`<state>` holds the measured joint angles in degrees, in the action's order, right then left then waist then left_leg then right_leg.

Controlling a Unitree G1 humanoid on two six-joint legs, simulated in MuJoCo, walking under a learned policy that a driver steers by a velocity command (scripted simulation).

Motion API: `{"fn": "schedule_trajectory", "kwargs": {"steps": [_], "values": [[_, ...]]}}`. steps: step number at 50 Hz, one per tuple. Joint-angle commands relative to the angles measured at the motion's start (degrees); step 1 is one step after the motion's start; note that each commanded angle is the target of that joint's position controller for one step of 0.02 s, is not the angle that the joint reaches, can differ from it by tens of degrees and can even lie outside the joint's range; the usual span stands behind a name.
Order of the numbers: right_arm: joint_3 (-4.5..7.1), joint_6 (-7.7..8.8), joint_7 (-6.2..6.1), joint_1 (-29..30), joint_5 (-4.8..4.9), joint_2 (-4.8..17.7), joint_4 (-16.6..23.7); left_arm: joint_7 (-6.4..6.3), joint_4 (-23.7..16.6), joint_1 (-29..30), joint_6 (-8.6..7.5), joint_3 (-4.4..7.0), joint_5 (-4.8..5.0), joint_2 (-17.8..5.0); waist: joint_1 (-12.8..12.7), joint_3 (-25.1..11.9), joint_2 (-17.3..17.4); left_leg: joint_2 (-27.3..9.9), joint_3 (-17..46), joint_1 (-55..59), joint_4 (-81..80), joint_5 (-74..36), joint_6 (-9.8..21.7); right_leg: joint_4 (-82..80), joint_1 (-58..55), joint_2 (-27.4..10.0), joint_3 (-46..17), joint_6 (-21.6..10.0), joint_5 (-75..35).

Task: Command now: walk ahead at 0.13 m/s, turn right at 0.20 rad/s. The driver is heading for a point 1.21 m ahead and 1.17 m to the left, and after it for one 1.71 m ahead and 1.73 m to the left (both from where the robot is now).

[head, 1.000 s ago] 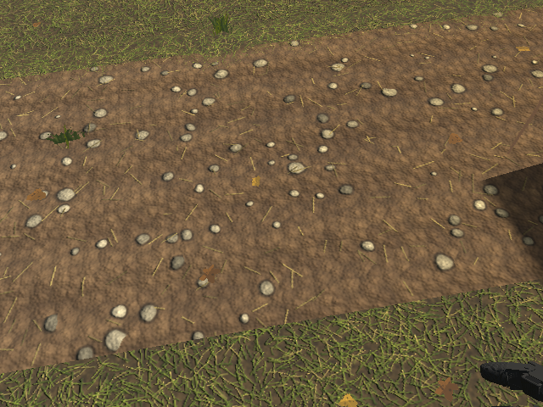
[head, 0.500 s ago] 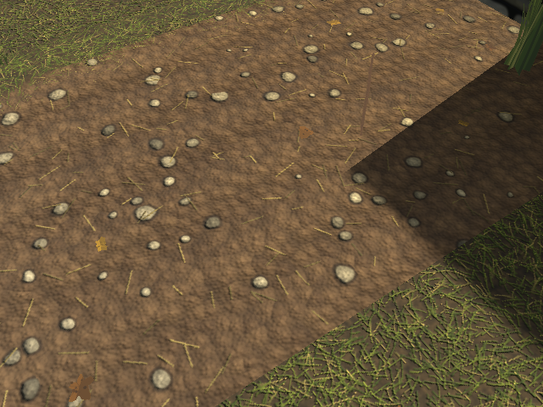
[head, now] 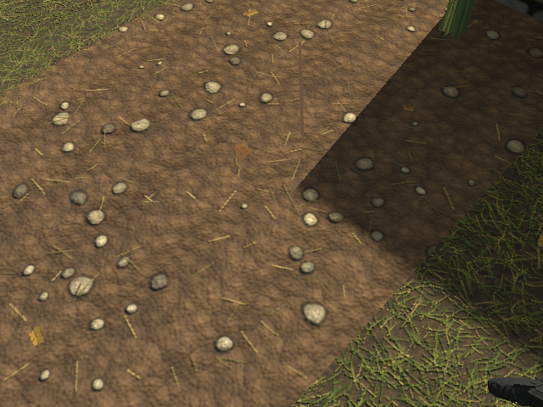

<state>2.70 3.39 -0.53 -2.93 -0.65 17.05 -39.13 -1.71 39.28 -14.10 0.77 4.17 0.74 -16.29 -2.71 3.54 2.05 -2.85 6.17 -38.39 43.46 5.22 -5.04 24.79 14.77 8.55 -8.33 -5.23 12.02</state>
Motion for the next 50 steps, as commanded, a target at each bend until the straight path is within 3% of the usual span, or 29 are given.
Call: {"fn": "schedule_trajectory", "kwargs": {"steps": [1,4,5,6,7,8,9,11,12,13,15,17,21,23,24,25,26,27,28,30,34,39,43,45,46,47,48,49,50], "values": [[0.43,0.46,0.66,-1.3,0.32,3.1,2.3,-0.45,-2.4,-0.4,-0.73,0.91,-0.43,-5.3,0.1,-11.4,-7.4,1.6,-2.9,11.9,-4.8,-4.9,0.9,-0.5,-3.8,-14.4,-6.6,-6.0,-32.4],[0.99,1.19,1.28,-2.2,0.09,4.5,2.4,0.18,-1.2,0.4,-1.84,0.04,-1.0,-4.4,1.7,-9.9,-7.9,1.7,-3.2,16.3,-12.9,-2.1,4.9,4.2,-6.2,-16.5,-8.2,-5.3,-31.9],[1.14,1.53,1.31,-3.4,-0.2,4.9,2.2,0.28,-0.8,0.3,-2.3,-0.12,-1.01,-4.3,2.7,-9.5,-7.3,1.5,-3.1,20.9,-18.3,-9.8,6.7,6.3,-5.6,-14.8,-7.3,-3.6,-29.5],[1.55,1.84,0.98,-4.1,-0.85,7.8,2.9,0.37,-0.8,-2.1,-3.07,-0.23,-1.98,-3.8,1.6,-11.7,-3.6,-3.3,2.8,27.8,-17.1,-30.8,9.4,11.0,-3.5,-10.9,-5.1,-1.0,-22.7],[1.85,1.39,0.85,-4.1,-1.76,9.9,3.1,0.3,0.4,-8.8,-3.49,-0.19,-1.92,-3.9,-1.4,-15.5,5.1,-10.4,10.6,37.0,-13.9,-45.3,17.9,18.2,3.5,-6.1,-1.0,3.0,-6.8],[1.39,0.37,0.63,-6.5,-0.83,6.2,2.6,0.03,0.5,-6.8,-3.12,-0.06,-2.23,-5.7,1.5,-17.6,10.0,-15.1,18.7,38.0,-17.0,-43.1,23.9,24.1,6.4,-4.3,2.2,6.4,10.6],[0.7,-0.2,0.91,-8.7,0.03,4.5,2.0,0.0,-1.0,-2.7,-2.09,0.49,-1.54,-7.3,3.3,-15.9,10.3,-16.5,24.1,37.8,-20.2,-34.7,25.2,29.6,11.0,-4.5,2.3,7.7,24.1],[2.09,-1.25,1.12,-9.0,0.85,8.6,2.5,-0.4,-1.7,1.1,0.37,1.0,-0.69,-7.0,4.2,-11.3,3.9,-14.4,25.4,34.5,-22.9,-14.9,22.0,39.2,16.7,-4.8,1.6,8.7,25.5],[2.68,-1.64,0.75,-7.3,0.92,9.9,3.2,-0.57,-1.8,1.7,1.18,1.15,-0.68,-6.6,3.7,-9.5,2.8,-12.8,23.5,31.2,-24.0,-9.3,20.2,39.7,17.1,-5.5,1.3,8.7,22.0],[2.81,-2.24,0.39,-5.4,0.9,9.5,4.0,-0.77,-1.6,1.7,1.57,1.11,-0.6,-5.6,2.8,-8.5,3.0,-10.2,20.8,28.0,-25.0,-4.8,18.2,36.9,15.8,-5.8,1.6,8.8,19.3],[2.79,-3.61,-0.03,-3.8,0.85,7.7,4.9,-0.98,-1.0,1.3,1.37,0.64,-0.43,-3.1,2.2,-8.0,5.4,-5.6,16.6,24.4,-26.0,0.2,15.7,29.2,11.9,-5.0,3.8,9.2,15.8],[3.17,-4.28,-0.43,-4.5,0.85,7.5,5.1,-0.97,-0.7,1.4,0.85,0.5,-0.45,-2.2,2.5,-9.7,7.5,-4.1,16.0,24.0,-25.9,2.0,15.4,23.3,8.3,-4.4,4.3,9.3,13.8],[4.11,-5.08,-0.93,-5.5,1.34,8.7,5.5,-0.19,-0.6,1.6,-0.31,0.87,-0.13,-3.4,3.1,-10.6,9.5,-4.6,20.7,23.9,-26.7,9.5,15.4,12.2,3.8,-4.2,3.8,8.1,9.4],[4.31,-5.72,-1.38,-4.6,1.97,8.9,6.0,0.47,0.5,-1.1,-0.97,1.34,-0.06,-3.8,1.3,-10.0,9.1,-2.9,20.8,20.7,-25.8,13.7,13.4,2.2,-2.3,-4.0,5.4,6.2,3.2],[4.11,-5.83,-1.54,-5.6,2.19,8.2,5.9,0.54,0.9,-2.3,-1.11,1.88,-0.36,-5.1,0.9,-9.7,7.8,-1.0,19.5,16.9,-24.0,17.3,11.3,-1.5,-7.1,-6.3,4.5,4.6,1.7],[3.56,-5.68,-1.44,-5.5,1.98,6.2,6.8,0.28,0.7,-4.1,-1.12,2.95,-1.74,-9.7,0.8,-8.9,-1.0,3.3,13.8,8.3,-14.5,22.9,7.9,-6.1,-11.5,-17.2,-5.9,-0.1,5.4],[3.7,-4.89,-1.14,-4.2,2.23,6.0,8.6,0.47,0.3,-1.6,-1.1,3.64,-3.71,-13.1,1.9,-6.1,-17.7,11.4,2.1,2.0,1.0,27.8,5.3,-11.3,-5.7,-28.3,-20.4,-7.7,-0.1],[4.96,-4.36,-1.04,-6.8,1.18,9.6,7.2,0.29,-1.9,3.1,-1.76,2.65,-4.47,-10.1,3.0,-5.6,-13.6,7.6,4.2,3.1,13.5,27.5,3.6,-10.6,-2.6,-30.7,-20.0,-10.0,-5.8],[5.52,-4.67,-0.89,-9.5,1.43,10.3,5.1,-0.18,-2.9,7.3,-2.03,1.77,-3.49,-7.2,5.1,-5.3,-9.8,7.4,3.7,3.8,18.9,24.2,3.1,-9.0,-2.1,-27.3,-13.7,-7.7,-9.1],[5.15,-6.01,-1.35,-12.5,1.38,8.2,2.9,-0.54,-3.3,9.4,-2.1,0.97,-1.38,-5.1,5.2,-4.5,-8.2,6.8,2.5,1.9,26.1,19.1,1.1,-7.0,-4.7,-23.0,-6.1,-4.9,-13.1],[3.9,-6.52,-1.02,-7.0,2.48,5.8,6.1,-1.51,-2.3,4.3,-0.99,0.89,-1.58,-5.6,1.4,-3.6,-9.9,4.9,-1.3,-1.2,23.4,15.8,-1.5,-6.1,-10.7,-21.9,0.1,-6.7,-19.5],[2.59,-6.6,0.49,-3.9,2.0,4.1,9.1,-1.39,-1.8,2.9,-0.16,2.42,-1.32,-9.7,-0.4,-6.0,-11.8,1.2,-5.2,6.1,9.0,18.8,-1.5,-5.1,-13.2,-25.0,2.7,-7.6,-22.7],[3.01,-7.12,1.31,-4.8,2.16,5.2,9.6,-0.31,-1.5,4.0,-0.26,3.05,-0.18,-11.1,0.3,-6.7,-12.7,1.9,-8.9,14.3,-1.6,17.9,1.1,-3.0,-10.7,-26.3,5.1,-7.0,-25.0],[3.34,-7.37,1.68,-7.5,2.15,5.0,8.8,-0.08,-1.3,5.6,-0.45,3.13,0.92,-11.1,2.7,-7.1,-12.0,3.0,-10.6,20.3,-12.7,10.4,3.9,0.9,-9.2,-25.8,7.2,-4.4,-23.8],[3.83,-7.37,1.51,-9.7,1.97,5.8,7.9,0.05,-0.6,4.4,-0.7,2.85,1.22,-9.9,3.6,-7.7,-10.0,4.3,-10.3,26.1,-19.5,3.9,5.8,4.8,-6.4,-24.2,9.5,-1.5,-19.9],[5.05,-7.23,0.9,-11.9,2.03,9.5,7.7,0.32,0.0,1.7,-1.0,2.31,0.01,-7.6,3.5,-9.2,-1.3,-0.2,-2.2,36.2,-22.0,-10.9,8.5,14.9,2.4,-20.4,14.5,3.5,-9.1],[6.2,-6.83,0.0,-12.3,1.44,16.5,9.3,0.69,-2.8,2.6,-1.14,0.56,-3.68,-3.3,1.9,-9.5,17.9,-16.1,19.3,44.4,-19.2,-37.5,17.7,32.3,21.0,-12.2,17.0,9.5,25.4],[5.56,-5.29,0.92,-14.2,-0.91,14.5,9.6,0.14,-4.0,8.2,-1.3,1.44,-2.56,-6.7,7.5,-14.2,12.0,-20.7,23.7,39.7,-21.6,-33.6,26.8,42.2,23.1,-9.4,7.1,10.0,29.0],[5.02,-4.15,1.27,-11.8,-1.14,13.2,9.1,-0.13,-3.7,9.2,-0.86,2.12,-0.9,-8.5,6.3,-10.6,7.2,-17.1,18.3,37.2,-22.7,-27.6,25.0,45.6,24.0,-10.5,5.1,9.5,24.8]]}}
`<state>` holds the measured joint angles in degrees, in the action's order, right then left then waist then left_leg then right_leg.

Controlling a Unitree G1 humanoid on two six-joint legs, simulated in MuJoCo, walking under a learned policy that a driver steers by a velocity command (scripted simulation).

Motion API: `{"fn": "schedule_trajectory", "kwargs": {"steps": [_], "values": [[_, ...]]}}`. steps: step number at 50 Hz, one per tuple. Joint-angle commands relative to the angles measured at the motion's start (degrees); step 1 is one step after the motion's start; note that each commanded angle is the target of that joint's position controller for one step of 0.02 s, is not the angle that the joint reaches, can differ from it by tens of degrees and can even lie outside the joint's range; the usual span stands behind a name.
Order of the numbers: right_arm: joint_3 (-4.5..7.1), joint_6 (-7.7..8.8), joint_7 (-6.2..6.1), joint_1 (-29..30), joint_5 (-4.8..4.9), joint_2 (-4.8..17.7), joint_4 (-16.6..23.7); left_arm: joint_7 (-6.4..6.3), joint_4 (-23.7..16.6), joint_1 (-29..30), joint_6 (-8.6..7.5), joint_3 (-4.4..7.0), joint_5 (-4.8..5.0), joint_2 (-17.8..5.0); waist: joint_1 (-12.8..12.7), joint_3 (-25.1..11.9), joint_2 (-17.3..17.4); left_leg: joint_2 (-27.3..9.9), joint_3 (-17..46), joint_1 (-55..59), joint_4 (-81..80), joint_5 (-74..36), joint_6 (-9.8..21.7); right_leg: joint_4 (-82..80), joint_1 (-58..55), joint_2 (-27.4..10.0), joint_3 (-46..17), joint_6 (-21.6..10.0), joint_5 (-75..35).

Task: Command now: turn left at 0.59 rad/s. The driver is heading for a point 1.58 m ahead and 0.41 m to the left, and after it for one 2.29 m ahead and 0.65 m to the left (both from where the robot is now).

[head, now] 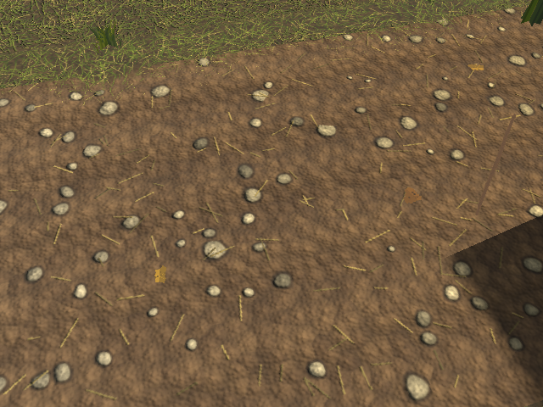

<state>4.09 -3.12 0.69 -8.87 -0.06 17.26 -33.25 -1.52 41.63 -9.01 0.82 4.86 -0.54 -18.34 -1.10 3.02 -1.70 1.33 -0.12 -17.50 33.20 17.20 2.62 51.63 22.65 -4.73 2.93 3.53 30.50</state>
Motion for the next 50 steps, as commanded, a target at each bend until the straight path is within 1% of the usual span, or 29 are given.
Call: {"fn": "schedule_trajectory", "kwargs": {"steps": [1,2,3,5,8,10,15,18,19,20,21,22,23,24,25,28,32,36,39,41,42,43,44,45,46,47,48,49,50], "values": [[3.38,2.84,-0.28,-2.4,-0.57,11.6,2.8,-0.69,-5.4,3.6,-0.57,1.65,0.66,-6.5,2.8,-7.4,9.0,-17.4,20.7,14.1,-12.7,-33.7,13.7,17.5,16.7,2.1,-6.7,0.2,0.9],[2.8,2.68,-0.69,-0.2,0.52,9.9,3.0,-1.15,-4.5,2.9,-0.27,1.84,0.18,-6.6,1.9,-6.6,7.7,-15.3,19.0,12.9,-12.6,-30.7,11.3,15.7,16.5,1.7,-7.2,0.3,-2.8],[2.43,2.38,-1.07,1.3,0.91,9.6,3.2,-1.25,-4.2,1.9,-0.13,1.96,-0.26,-6.7,0.8,-6.6,8.1,-13.9,17.9,10.7,-12.8,-31.5,10.7,15.3,14.3,2.3,-7.1,0.7,-5.8],[2.17,2.0,-1.59,1.3,0.41,9.3,3.1,-0.84,-3.6,0.5,-0.33,1.73,0.05,-5.5,0.2,-8.2,8.5,-12.5,17.3,10.0,-13.2,-30.4,10.6,13.5,11.5,3.8,-6.8,1.3,-9.4],[2.23,2.15,-2.15,-2.1,1.06,9.3,2.0,-0.07,-4.0,2.4,-1.03,1.2,0.66,-4.6,2.2,-8.1,9.5,-10.8,21.1,10.9,-17.4,-0.1,10.6,1.4,11.4,4.1,-6.8,1.0,-13.1],[2.42,2.51,-2.27,-2.9,0.97,10.2,1.6,0.61,-4.8,4.7,-2.0,1.19,1.0,-4.9,3.0,-5.6,11.8,-11.1,24.8,9.5,-19.5,9.6,10.9,-5.3,10.6,4.6,-7.4,0.6,-13.0],[2.42,3.21,-1.84,-4.5,1.21,11.3,0.6,1.97,-5.1,5.5,-5.04,1.05,1.66,-4.9,3.5,-3.8,11.2,-10.3,29.2,5.7,-18.7,13.7,10.9,-15.9,3.0,6.2,-7.2,-1.3,-9.7],[1.81,2.91,-1.71,-2.8,1.41,10.1,0.8,2.46,-3.6,0.8,-6.43,1.27,2.3,-4.4,-0.1,-3.4,9.9,-7.4,30.3,-0.5,-16.2,15.3,9.0,-26.0,-9.1,6.8,-5.9,-3.2,-15.9],[1.35,2.89,-1.76,-2.5,1.39,8.7,1.1,2.32,-2.7,-1.9,-6.67,1.6,2.22,-4.7,-1.8,-3.8,8.6,-5.3,29.0,-4.0,-13.3,15.7,7.3,-29.3,-15.6,6.0,-5.8,-4.0,-18.5],[0.45,3.17,-1.77,-1.8,1.3,5.7,1.6,1.82,-1.5,-7.6,-6.79,2.24,1.76,-6.6,-4.1,-5.8,5.5,-2.4,25.5,-11.8,-5.0,17.8,4.3,-30.4,-25.8,-0.1,-10.8,-6.0,-16.3],[-0.83,3.56,-1.62,-2.5,1.67,1.1,2.9,1.38,-0.8,-12.6,-6.66,2.74,0.18,-10.7,-4.3,-8.4,-5.9,4.8,13.9,-21.3,12.9,17.8,0.5,-36.2,-32.7,-11.8,-27.4,-10.9,-1.6],[0.14,4.32,-1.67,-0.7,2.33,5.3,5.4,2.11,-0.1,-12.6,-6.82,3.41,-0.74,-13.1,-3.2,-3.3,-10.8,2.3,11.7,-30.0,22.0,16.9,-0.1,-40.7,-27.1,-19.4,-41.6,-16.5,9.8],[1.09,4.45,-1.56,-1.4,2.19,8.5,4.3,1.94,-1.2,-8.8,-6.88,2.4,0.15,-9.4,-2.0,1.0,-8.4,-1.0,11.5,-32.8,26.7,12.3,-0.8,-41.5,-24.8,-18.0,-38.1,-16.5,12.2],[1.51,4.3,-1.31,-2.7,1.79,8.9,2.8,1.51,-1.8,-6.6,-6.71,1.57,0.82,-6.7,-1.3,2.4,-7.8,-1.7,10.5,-33.2,28.7,8.2,-1.6,-41.6,-24.4,-14.6,-32.3,-14.4,7.9],[1.61,4.28,-1.15,-3.5,1.41,8.3,2.0,1.18,-2.2,-5.6,-6.46,1.11,0.9,-5.7,-0.9,1.6,-6.7,-2.4,9.6,-32.9,29.9,4.7,-2.1,-41.5,-24.5,-12.6,-27.3,-12.7,2.3],[0.96,4.82,-0.1,-1.6,1.49,5.1,2.4,0.61,-1.4,-7.0,-6.6,0.5,0.05,-5.0,-1.8,1.5,-5.0,-3.8,7.5,-31.5,32.0,-4.7,-3.5,-42.7,-22.0,-9.7,-15.2,-11.8,-14.7],[0.3,4.83,0.39,1.7,1.45,3.2,3.8,0.68,0.2,-8.6,-6.36,0.44,-0.01,-5.9,-2.7,2.0,-3.8,-4.7,5.3,-30.7,24.9,-11.4,-5.0,-43.2,-21.4,-9.1,-6.7,-12.5,-25.6],[-0.99,5.57,1.81,7.7,1.27,0.7,5.4,0.82,2.3,-11.0,-6.0,0.49,1.02,-7.5,-4.6,4.0,-3.2,-4.9,0.9,-24.0,11.0,-16.1,-3.8,-44.0,-20.2,-9.2,-0.9,-12.1,-28.7],[-1.08,6.0,2.78,9.8,1.57,1.2,6.3,1.33,4.1,-13.0,-5.4,0.84,2.24,-9.1,-3.8,5.1,-3.0,-3.7,-1.3,-19.8,4.0,-11.9,-0.8,-43.3,-23.3,-11.4,0.2,-12.3,-35.0],[0.11,6.03,2.87,6.6,1.22,3.8,5.9,1.33,4.9,-13.0,-4.86,1.19,2.66,-10.9,-0.2,1.4,-4.8,-0.4,-3.6,-11.6,1.1,-7.4,2.0,-36.2,-26.4,-12.1,1.8,-11.5,-57.3],[1.37,5.9,2.64,-0.4,1.18,6.0,4.1,1.14,5.2,-12.5,-4.47,1.16,2.54,-11.4,4.4,-3.3,-5.1,1.7,-5.0,-1.5,-1.4,-8.8,3.8,-27.4,-25.9,-11.2,4.0,-10.3,-68.0],[2.94,5.52,1.93,-9.5,1.33,8.7,1.4,0.8,5.1,-13.0,-4.49,0.64,2.32,-10.5,9.0,-8.8,-4.0,2.8,-4.6,13.3,-2.7,-12.1,5.4,-15.8,-19.6,-9.4,6.0,-8.6,-68.8],[4.28,4.81,0.76,-17.7,0.95,13.4,-0.2,0.72,2.9,-14.2,-5.11,-0.8,0.93,-6.7,11.1,-16.5,3.8,-7.8,11.1,34.1,-1.2,-9.7,9.1,3.5,-1.7,-5.7,6.4,-6.0,-46.4],[4.07,5.16,0.71,-17.3,1.01,16.8,-0.4,1.49,2.1,-20.2,-6.32,-3.07,0.37,-0.5,5.2,-26.9,16.4,-22.2,41.6,43.4,-9.4,1.6,17.5,20.7,11.7,4.0,-1.5,-3.8,2.5],[2.44,5.93,1.09,-16.6,0.58,10.7,0.0,1.83,1.9,-13.0,-7.2,-1.31,2.48,-7.1,8.9,-25.1,9.5,-21.6,41.8,39.9,-14.0,2.7,15.6,25.4,15.7,2.5,-9.0,-4.4,1.4],[1.74,6.47,1.3,-13.6,0.43,9.3,-0.9,1.92,-0.5,-7.8,-7.67,-0.98,3.8,-7.9,7.9,-15.2,9.1,-19.6,32.1,31.8,-15.0,-3.1,13.4,25.1,19.0,0.4,-7.4,-5.1,-3.1],[1.44,6.8,1.24,-10.1,0.69,8.4,-1.4,1.45,-0.7,-6.3,-8.03,-1.31,2.94,-6.6,5.6,-10.3,5.2,-17.1,25.5,23.8,-15.6,-9.5,12.0,21.3,18.0,-2.0,-6.9,-5.3,-8.1],[0.94,7.04,1.34,-7.5,0.32,6.7,-1.3,1.31,-0.4,-6.4,-7.85,-1.06,1.91,-6.5,3.6,-7.2,5.1,-15.0,20.5,17.7,-16.9,-15.4,11.5,18.3,15.8,-3.4,-6.7,-5.0,-11.4],[0.54,7.34,1.29,-6.0,-0.26,5.5,-1.2,1.53,0.1,-8.4,-7.22,-1.01,1.8,-6.1,1.6,-6.8,6.3,-13.7,18.0,13.8,-18.7,-17.8,11.5,17.3,12.5,-4.4,-7.2,-4.7,-13.9]]}}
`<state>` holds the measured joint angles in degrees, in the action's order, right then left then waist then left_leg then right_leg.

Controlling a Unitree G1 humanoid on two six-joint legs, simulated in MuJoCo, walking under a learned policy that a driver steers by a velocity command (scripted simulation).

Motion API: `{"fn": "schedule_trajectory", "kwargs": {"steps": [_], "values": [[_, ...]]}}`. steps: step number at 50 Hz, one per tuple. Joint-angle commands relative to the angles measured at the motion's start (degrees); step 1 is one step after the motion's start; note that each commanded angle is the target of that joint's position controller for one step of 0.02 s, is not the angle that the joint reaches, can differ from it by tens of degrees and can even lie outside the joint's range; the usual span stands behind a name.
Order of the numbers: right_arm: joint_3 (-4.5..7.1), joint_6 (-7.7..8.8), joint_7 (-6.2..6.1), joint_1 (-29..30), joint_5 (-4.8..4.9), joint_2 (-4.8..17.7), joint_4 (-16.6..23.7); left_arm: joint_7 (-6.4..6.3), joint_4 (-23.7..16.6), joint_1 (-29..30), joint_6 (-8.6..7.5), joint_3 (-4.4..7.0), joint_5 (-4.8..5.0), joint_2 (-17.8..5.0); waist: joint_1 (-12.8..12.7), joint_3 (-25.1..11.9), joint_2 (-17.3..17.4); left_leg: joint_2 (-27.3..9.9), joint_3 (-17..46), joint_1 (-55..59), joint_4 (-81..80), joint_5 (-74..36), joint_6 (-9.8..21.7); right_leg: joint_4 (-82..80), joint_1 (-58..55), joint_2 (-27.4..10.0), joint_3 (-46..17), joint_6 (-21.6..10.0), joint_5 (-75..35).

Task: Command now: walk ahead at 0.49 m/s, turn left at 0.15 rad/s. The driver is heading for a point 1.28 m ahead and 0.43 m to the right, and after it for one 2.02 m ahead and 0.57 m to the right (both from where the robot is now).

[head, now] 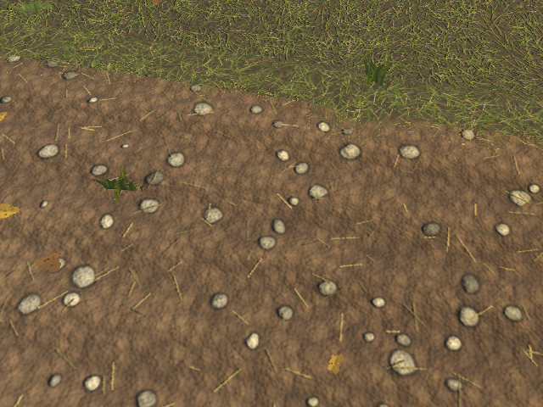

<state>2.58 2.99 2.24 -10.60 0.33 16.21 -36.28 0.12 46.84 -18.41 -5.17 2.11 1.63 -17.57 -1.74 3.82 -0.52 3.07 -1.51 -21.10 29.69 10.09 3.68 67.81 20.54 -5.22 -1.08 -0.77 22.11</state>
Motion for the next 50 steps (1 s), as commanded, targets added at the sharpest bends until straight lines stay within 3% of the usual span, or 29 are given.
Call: {"fn": "schedule_trajectory", "kwargs": {"steps": [1,3,5,9,11,14,17,19,20,21,22,23,24,25,26,27,29,31,37,41,45,46,47,48,49,50], "values": [[2.06,1.6,-0.3,-3.5,-0.67,6.2,1.7,0.08,-4.6,-0.3,-0.6,1.61,-0.4,-6.0,1.3,-7.5,5.2,-15.0,18.3,15.4,-17.1,-11.3,11.1,0.1,13.2,-4.1,-3.0,0.2,-6.7],[2.12,2.42,-0.45,-3.2,-0.13,6.4,0.4,0.11,-4.2,-0.6,0.57,1.39,-0.88,-4.6,0.2,-5.5,4.1,-14.7,15.1,12.2,-19.9,-13.2,11.8,-2.9,13.4,-4.3,-2.2,1.5,-8.5],[2.31,2.76,-0.83,-4.2,-0.19,7.3,-1.0,-0.08,-5.7,3.5,1.08,1.2,-1.47,-4.0,0.9,-2.6,3.4,-14.4,12.6,11.2,-21.7,-14.8,11.8,-8.1,17.0,-4.4,-1.9,3.0,-13.2],[2.21,2.23,-1.69,-6.3,-0.11,8.1,-2.9,0.65,-7.9,11.5,0.17,0.55,-1.45,-2.7,3.6,-0.2,3.2,-11.6,7.3,11.9,-22.4,-14.3,9.1,-24.4,16.8,-2.4,-0.6,3.1,-26.8],[2.47,2.06,-1.92,-8.8,0.25,9.4,-4.3,1.29,-9.2,16.0,-0.33,0.11,-1.1,-2.0,5.4,0.9,3.2,-12.1,6.9,12.7,-22.8,-11.3,8.6,-30.5,15.0,-0.9,0.6,2.6,-30.7],[2.71,1.44,-2.05,-11.6,0.71,10.1,-6.5,2.31,-11.0,19.9,-0.73,0.16,-0.78,-2.8,6.4,2.0,3.1,-14.9,8.0,18.9,-20.7,-11.7,8.4,-35.7,16.7,0.2,-0.1,1.0,-29.5],[3.07,0.49,-2.48,-12.2,0.91,10.8,-7.8,3.1,-11.7,19.6,-0.9,0.6,-1.03,-4.1,5.0,0.7,3.8,-17.2,8.8,25.5,-16.2,-18.8,6.8,-38.5,15.7,1.4,-0.1,-1.4,-22.8],[3.26,-0.14,-2.73,-10.8,0.61,11.7,-7.9,2.78,-10.3,13.0,-0.83,1.68,-1.14,-6.1,1.0,-4.2,5.4,-15.7,7.5,26.7,-7.5,-36.1,5.3,-39.2,5.4,4.8,2.9,-3.6,-18.7],[2.74,-0.52,-2.88,-10.3,0.24,10.7,-7.8,2.2,-8.1,4.6,-0.72,2.93,-1.23,-8.4,-3.2,-10.1,4.5,-12.7,5.3,23.4,3.2,-40.4,3.6,-39.4,-7.0,5.5,3.9,-5.5,-20.6],[1.42,-0.51,-3.12,-11.6,-1.14,7.7,-6.5,1.59,-6.5,-5.3,-0.42,3.86,-1.68,-12.4,-6.2,-19.2,-1.6,-9.1,3.2,11.5,21.2,-23.8,1.6,-36.6,-25.3,-4.8,-7.6,-9.1,-23.9],[-0.37,0.65,-2.38,-20.4,-0.25,0.9,-6.2,2.07,-5.4,-7.2,-0.37,4.47,-1.84,-15.3,-1.2,-26.3,-17.6,2.1,4.8,-10.9,40.2,20.1,-2.2,-43.8,-43.1,-16.7,-36.5,-18.4,-8.9],[0.65,1.68,-2.03,-15.8,0.75,7.1,-7.0,2.07,-6.0,-6.8,-0.38,2.96,-0.91,-9.2,-4.3,-24.1,-11.0,-0.2,11.4,-17.2,45.6,23.2,-1.7,-49.2,-42.2,-15.7,-40.5,-16.5,-0.9],[1.46,2.26,-1.74,-9.6,2.14,9.5,-5.1,1.79,-6.4,-2.7,-0.3,2.39,-1.01,-7.7,-4.0,-15.3,-7.3,-3.2,9.5,-20.7,45.7,18.4,-1.3,-50.4,-34.9,-14.4,-31.7,-14.2,-2.0],[1.16,2.57,-1.97,-6.3,1.82,8.9,-4.3,1.64,-6.9,1.0,-0.17,2.19,-1.37,-7.2,-2.4,-10.4,-1.9,-6.1,7.4,-19.5,43.0,13.2,-1.4,-51.5,-26.8,-12.3,-25.6,-13.0,-8.1],[1.36,2.56,-2.08,-4.5,0.83,8.4,-4.0,1.68,-7.1,3.2,-0.19,1.9,-1.79,-6.1,-1.0,-6.8,-0.8,-7.9,6.6,-18.1,39.6,10.1,-1.8,-52.9,-20.4,-10.4,-21.2,-12.9,-14.6],[1.46,2.14,-2.05,-5.8,0.59,7.8,-4.3,1.68,-7.2,4.2,-0.46,1.54,-2.44,-5.2,0.8,-6.6,-2.4,-9.3,7.0,-14.5,37.9,7.8,-2.1,-54.4,-16.6,-9.0,-18.4,-12.7,-18.1],[1.11,1.07,-2.17,-8.1,0.48,5.8,-5.2,1.78,-6.7,4.5,-1.04,1.53,-1.97,-4.9,2.2,-6.5,-3.6,-9.9,6.2,-11.8,35.1,6.4,-3.1,-57.2,-13.3,-7.7,-14.4,-13.6,-21.2],[0.86,0.36,-2.42,-6.2,0.0,4.9,-4.5,1.56,-5.7,4.0,-1.38,1.81,-1.58,-6.0,2.4,-4.4,-3.2,-10.6,5.5,-13.5,31.0,4.0,-4.4,-59.4,-11.1,-7.4,-11.2,-14.1,-23.4],[0.05,1.35,-1.75,5.3,-0.05,2.8,-1.8,0.43,-3.2,0.4,-0.32,2.25,-1.1,-8.0,-1.3,-1.2,-2.5,-9.3,3.4,-14.4,9.9,-13.7,-5.4,-61.0,-12.9,-4.4,-3.6,-11.3,-23.8],[0.07,2.24,-0.65,12.4,0.42,3.1,0.6,0.19,-0.6,-4.3,0.86,2.54,-0.43,-8.8,-3.5,0.6,-2.3,-7.3,3.3,-13.7,2.4,-14.1,-5.0,-58.3,-17.1,-6.6,-5.9,-11.2,-23.0],[1.09,3.28,0.03,9.7,0.43,5.8,0.3,-0.63,-0.1,-3.5,2.07,3.33,-0.17,-10.2,-0.1,-1.0,-4.2,-5.6,4.0,-7.4,-2.2,-7.5,-2.8,-52.0,-21.0,-8.9,-9.8,-9.3,-27.2],[1.86,3.48,-0.2,4.9,0.34,7.0,-1.1,-0.71,-0.3,-2.2,2.29,3.28,-0.2,-10.1,3.0,-3.6,-4.1,-4.4,2.6,0.1,-4.3,-7.0,-1.7,-46.8,-19.8,-7.3,-8.8,-8.2,-33.0],[3.21,3.57,-0.77,-3.2,-0.02,9.9,-3.2,-0.67,-0.6,-2.3,2.26,2.51,-0.77,-8.1,6.5,-9.9,-3.0,-5.9,3.3,13.4,-3.5,-7.9,0.2,-36.5,-15.5,-3.8,-6.6,-6.3,-33.8],[4.29,3.3,-1.47,-13.1,-0.87,14.1,-4.3,-0.68,-2.6,-2.6,2.16,0.92,-2.4,-3.7,9.8,-20.0,4.9,-17.5,15.2,30.3,-1.3,-7.9,3.6,-18.0,-4.4,1.3,-3.5,-3.8,-17.5],[4.69,2.65,-1.13,-13.6,-1.14,16.3,-5.2,-0.51,-3.5,-10.4,1.19,-0.2,-0.63,0.8,5.4,-25.3,20.8,-27.4,39.2,43.5,-8.6,5.8,11.0,-2.0,15.2,8.4,-2.9,-1.1,12.0],[3.2,2.64,-1.04,-11.8,-0.58,10.0,-4.3,-0.55,-2.4,-7.3,0.91,1.36,0.72,-6.0,7.4,-19.8,12.9,-25.7,38.7,38.9,-12.0,13.5,9.3,4.0,20.4,5.1,-7.7,-1.0,10.7]]}}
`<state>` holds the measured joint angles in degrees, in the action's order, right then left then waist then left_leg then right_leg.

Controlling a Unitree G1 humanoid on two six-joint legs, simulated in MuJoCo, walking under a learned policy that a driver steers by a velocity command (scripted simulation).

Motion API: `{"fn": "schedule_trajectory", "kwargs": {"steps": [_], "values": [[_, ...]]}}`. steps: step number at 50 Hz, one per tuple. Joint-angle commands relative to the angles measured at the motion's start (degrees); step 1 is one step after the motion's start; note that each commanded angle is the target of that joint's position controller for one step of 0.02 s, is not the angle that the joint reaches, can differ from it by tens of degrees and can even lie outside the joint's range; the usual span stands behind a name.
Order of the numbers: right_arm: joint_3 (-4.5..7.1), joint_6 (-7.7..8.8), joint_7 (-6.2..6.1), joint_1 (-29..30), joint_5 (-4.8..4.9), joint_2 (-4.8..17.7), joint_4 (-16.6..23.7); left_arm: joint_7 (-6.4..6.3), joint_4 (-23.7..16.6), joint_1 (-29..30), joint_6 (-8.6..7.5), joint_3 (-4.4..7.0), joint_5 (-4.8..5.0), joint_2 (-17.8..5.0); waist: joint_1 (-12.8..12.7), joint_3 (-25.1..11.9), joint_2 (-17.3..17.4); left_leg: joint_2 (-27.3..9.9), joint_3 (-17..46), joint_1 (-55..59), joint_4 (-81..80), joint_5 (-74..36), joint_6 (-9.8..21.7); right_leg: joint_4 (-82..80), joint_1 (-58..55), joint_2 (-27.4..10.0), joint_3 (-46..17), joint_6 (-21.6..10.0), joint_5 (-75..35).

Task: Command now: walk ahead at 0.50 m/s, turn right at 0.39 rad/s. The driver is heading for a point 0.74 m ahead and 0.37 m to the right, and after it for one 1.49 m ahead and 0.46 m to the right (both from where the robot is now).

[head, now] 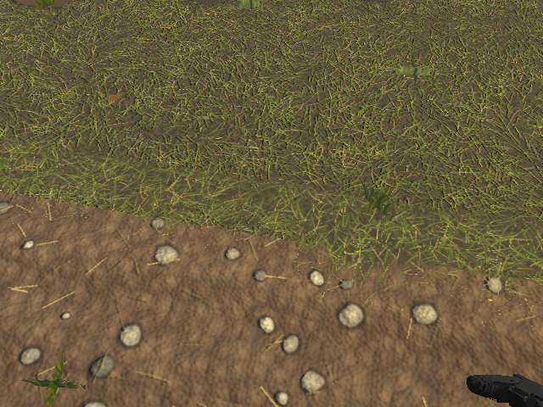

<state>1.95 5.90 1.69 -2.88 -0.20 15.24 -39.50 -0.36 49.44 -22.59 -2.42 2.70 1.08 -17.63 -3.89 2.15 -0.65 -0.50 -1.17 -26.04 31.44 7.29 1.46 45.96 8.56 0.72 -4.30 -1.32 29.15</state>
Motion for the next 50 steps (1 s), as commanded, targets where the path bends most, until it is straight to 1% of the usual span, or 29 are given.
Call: {"fn": "schedule_trajectory", "kwargs": {"steps": [1,2,3,5,7,10,13,16,19,21,22,23,24,25,26,27,28,29,30,31,32,35,38,41,45,47,48,49,50], "values": [[3.05,-0.23,-0.67,-16.3,0.29,8.4,-1.0,-0.04,-6.2,1.7,-1.88,1.73,1.8,-8.2,9.3,-11.0,9.5,-20.6,29.4,37.2,-14.7,15.1,9.4,26.4,34.4,-3.0,-3.5,-0.7,-1.8],[2.65,-0.12,-0.61,-13.0,0.12,7.4,-1.0,-0.24,-6.5,3.7,-1.7,1.74,1.35,-7.4,7.6,-7.5,6.0,-18.4,23.6,30.6,-16.1,9.2,8.6,25.0,32.4,-5.3,-2.6,-0.2,-6.4],[2.34,0.01,-0.57,-10.6,-0.05,5.8,-1.3,-0.22,-6.8,4.6,-1.33,2.0,0.74,-6.7,6.4,-4.6,6.0,-16.4,18.7,25.9,-17.9,4.7,8.2,22.5,31.0,-6.7,-2.6,0.2,-9.6],[2.43,0.69,-0.73,-8.5,-0.57,5.3,-2.0,0.1,-6.7,3.1,-0.08,2.01,0.96,-4.5,4.3,-3.2,7.7,-14.7,12.2,20.4,-21.1,-0.6,8.2,20.9,26.7,-8.4,-2.2,0.9,-12.9],[2.86,1.26,-0.93,-8.0,-0.46,6.2,-3.0,0.11,-7.6,4.3,0.94,1.91,0.77,-3.1,3.6,-1.5,6.0,-14.8,7.5,18.5,-23.0,-5.3,9.1,19.3,27.9,-8.9,-1.9,1.6,-15.0],[3.45,1.14,-1.46,-8.9,-0.62,7.7,-4.5,0.33,-9.5,7.7,1.26,1.74,0.38,-2.4,4.2,0.2,4.4,-14.7,2.1,19.8,-24.2,-9.1,9.5,12.0,31.2,-9.0,-1.9,2.5,-21.3],[3.78,0.47,-1.92,-9.4,-0.42,9.2,-5.3,1.49,-11.1,12.3,0.71,1.24,0.33,-1.4,5.7,1.2,3.5,-13.6,-3.4,21.2,-24.5,-10.8,8.6,2.0,29.8,-8.4,0.7,2.0,-28.9],[4.27,-0.41,-2.16,-12.0,0.22,10.7,-6.5,2.55,-13.6,18.0,0.56,0.79,0.2,-0.8,7.9,2.9,2.6,-14.9,-6.4,24.7,-24.0,-11.7,8.1,-4.6,29.9,-7.7,3.7,0.8,-30.1],[4.82,-1.64,-2.15,-13.4,1.25,11.9,-7.6,3.37,-15.9,20.9,0.77,1.03,0.21,-1.6,8.0,3.6,3.0,-16.5,-8.2,30.3,-20.8,-16.9,6.8,-8.2,30.3,-6.6,5.7,-1.2,-25.7],[5.32,-2.4,-2.35,-12.4,1.83,13.5,-7.5,3.59,-16.6,19.1,1.13,1.89,0.04,-3.2,5.7,1.2,4.7,-16.6,-10.0,32.3,-14.4,-33.1,5.5,-9.0,25.1,-3.5,8.7,-3.4,-20.2],[5.57,-2.81,-2.47,-11.8,2.17,14.3,-7.2,3.52,-16.0,15.3,1.41,2.77,0.02,-4.7,3.2,-1.6,5.5,-16.1,-10.9,32.3,-7.9,-41.8,4.9,-9.0,19.5,-1.2,10.3,-4.8,-17.7],[5.5,-3.24,-2.54,-10.8,2.51,14.2,-6.9,3.18,-14.1,7.6,1.62,4.24,0.17,-6.9,-1.5,-5.6,4.8,-14.4,-12.5,29.5,2.7,-44.9,3.5,-12.1,9.0,1.6,11.5,-6.7,-19.4],[4.74,-3.07,-2.72,-11.3,1.8,12.5,-6.5,2.19,-11.3,-2.5,2.13,6.34,0.33,-10.8,-6.0,-10.7,1.5,-12.0,-12.8,18.7,18.1,-34.8,1.0,-14.1,-8.0,1.4,7.2,-9.1,-21.5],[2.17,-2.11,-2.24,-15.7,-1.12,3.9,-3.5,1.27,-11.1,-2.4,2.09,7.47,0.96,-17.8,-0.1,-13.1,-15.0,-2.0,-11.3,-7.3,39.1,16.8,-2.9,-17.8,-25.8,-13.3,-21.7,-17.8,-16.7],[1.78,0.17,-1.57,-13.1,0.23,5.9,-2.3,1.87,-14.0,-2.5,0.67,6.28,0.31,-15.6,-1.7,-23.5,-11.2,3.1,4.1,-15.8,49.1,28.4,-3.1,-28.2,-31.5,-20.5,-45.3,-24.4,-6.2],[2.87,1.5,-1.02,-6.9,2.62,10.1,-0.7,2.31,-13.5,-0.8,-0.44,5.04,-0.12,-11.3,-3.3,-16.5,-5.9,-0.2,6.8,-21.4,49.0,23.0,-1.7,-30.5,-28.0,-19.3,-38.4,-20.8,-8.3],[2.5,2.29,-1.05,-5.5,2.62,9.4,-0.1,2.29,-13.4,1.6,-1.06,4.54,-0.08,-9.7,-1.4,-10.8,-3.5,-2.6,6.3,-20.7,44.2,17.8,-0.5,-30.1,-20.4,-16.8,-30.7,-18.5,-12.6],[2.61,2.49,-1.54,-5.7,1.17,9.3,-1.0,2.18,-13.8,5.7,-1.23,3.98,-0.11,-7.9,1.3,-7.3,-0.1,-4.7,6.4,-17.0,39.0,14.4,-0.6,-29.9,-12.6,-14.3,-24.7,-16.6,-19.2],[3.07,2.05,-1.69,-6.7,0.24,10.0,-1.5,1.92,-14.7,8.2,-1.33,3.35,-0.63,-6.2,3.3,-6.2,-0.9,-6.0,6.8,-12.8,35.4,12.0,-0.9,-30.7,-7.3,-12.5,-20.8,-15.7,-25.2],[3.25,1.33,-1.53,-7.5,0.02,10.0,-1.6,1.71,-15.3,9.2,-1.34,3.16,-1.02,-6.0,4.3,-5.7,-1.6,-6.2,6.7,-10.1,33.6,10.6,-1.4,-31.8,-4.1,-11.7,-19.4,-15.7,-28.2],[3.19,0.73,-1.5,-7.9,-0.31,9.3,-1.6,1.47,-15.4,9.2,-1.49,3.28,-0.84,-6.4,4.7,-5.6,-1.4,-6.0,6.2,-9.1,31.4,9.8,-2.3,-32.5,-2.3,-11.3,-18.1,-16.0,-31.3],[2.48,-0.41,-1.7,-4.2,-0.83,6.9,-0.4,0.28,-14.4,6.8,-1.54,3.79,-0.39,-8.3,4.1,-3.2,-0.9,-4.7,4.8,-9.5,22.1,3.3,-5.0,-33.6,2.3,-9.1,-13.3,-15.5,-34.4],[1.75,-0.34,-1.36,2.0,-0.47,5.4,1.1,-0.52,-13.4,4.6,-1.02,3.87,-0.12,-8.6,1.7,-1.7,-2.9,-2.4,4.7,-7.3,9.2,-7.8,-5.8,-33.2,4.4,-6.2,-10.9,-12.6,-28.6],[1.53,0.2,-0.7,6.7,0.25,5.3,2.7,-0.71,-12.1,2.2,-0.66,4.07,0.16,-9.0,-0.2,-0.9,-3.9,-0.5,4.8,-3.8,1.7,-12.8,-5.5,-32.2,5.0,-6.4,-12.5,-11.1,-24.1],[2.35,1.2,0.07,7.7,0.61,7.6,3.6,-0.99,-10.9,0.8,0.06,4.01,0.42,-8.1,0.1,-1.1,-5.2,0.4,6.6,-2.2,-3.5,-8.0,-3.6,-26.3,-1.0,-8.5,-18.5,-10.2,-22.9],[3.1,1.77,0.0,3.7,0.76,8.8,2.7,-1.11,-11.0,1.8,0.52,4.08,0.3,-8.0,2.3,-2.0,-7.2,0.8,5.7,2.9,-5.0,-3.4,-1.9,-22.6,-2.1,-8.7,-20.6,-9.2,-25.8],[3.88,2.06,-0.34,-1.4,0.47,9.9,1.4,-1.03,-11.3,2.6,0.62,3.59,0.21,-6.6,5.1,-4.5,-7.1,0.7,4.9,10.6,-7.5,-4.1,-0.3,-17.9,-1.0,-6.3,-19.5,-7.7,-28.8],[4.73,2.33,-0.77,-9.0,-0.53,12.2,0.5,-0.76,-12.2,3.1,0.46,2.42,-0.35,-3.6,8.6,-11.5,-3.9,-6.2,10.6,24.3,-5.9,-2.8,3.1,-5.1,4.2,-3.3,-16.0,-5.7,-26.3],[6.04,1.68,-1.06,-16.6,-1.42,17.2,-0.8,-0.78,-13.6,-3.4,0.06,1.32,0.68,-0.1,7.7,-20.5,11.2,-19.5,33.3,45.8,-8.3,8.0,12.0,14.5,23.6,5.0,-7.5,-0.9,-7.6]]}}
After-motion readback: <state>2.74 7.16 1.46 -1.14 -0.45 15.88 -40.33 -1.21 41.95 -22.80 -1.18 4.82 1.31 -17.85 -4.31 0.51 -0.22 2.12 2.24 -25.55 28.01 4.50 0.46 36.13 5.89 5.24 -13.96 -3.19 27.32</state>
